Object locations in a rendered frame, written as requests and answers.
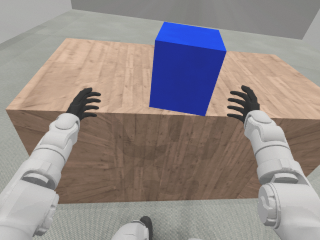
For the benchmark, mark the pedestal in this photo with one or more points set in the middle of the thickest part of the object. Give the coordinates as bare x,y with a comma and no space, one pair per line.
131,152

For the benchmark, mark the left robot hand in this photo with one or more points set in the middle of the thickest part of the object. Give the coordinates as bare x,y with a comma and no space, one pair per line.
78,106

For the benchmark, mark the right robot hand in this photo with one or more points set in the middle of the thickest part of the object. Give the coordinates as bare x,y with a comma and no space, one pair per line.
250,103

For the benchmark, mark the robot right forearm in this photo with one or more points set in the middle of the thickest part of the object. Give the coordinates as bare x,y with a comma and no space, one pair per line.
272,152

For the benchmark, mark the robot left shin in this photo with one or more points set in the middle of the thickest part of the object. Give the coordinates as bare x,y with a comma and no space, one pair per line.
137,221

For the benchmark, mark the carton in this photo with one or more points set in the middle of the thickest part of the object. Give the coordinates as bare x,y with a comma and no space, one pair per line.
186,64

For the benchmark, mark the robot left forearm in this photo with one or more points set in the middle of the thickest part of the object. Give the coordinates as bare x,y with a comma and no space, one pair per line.
47,160

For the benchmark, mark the right robot upper arm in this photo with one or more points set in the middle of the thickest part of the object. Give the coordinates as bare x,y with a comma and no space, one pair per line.
291,210

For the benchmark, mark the left robot thigh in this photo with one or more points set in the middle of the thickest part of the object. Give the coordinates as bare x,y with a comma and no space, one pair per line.
132,231

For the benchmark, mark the left robot upper arm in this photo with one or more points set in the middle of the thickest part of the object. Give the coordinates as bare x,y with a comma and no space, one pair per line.
28,211

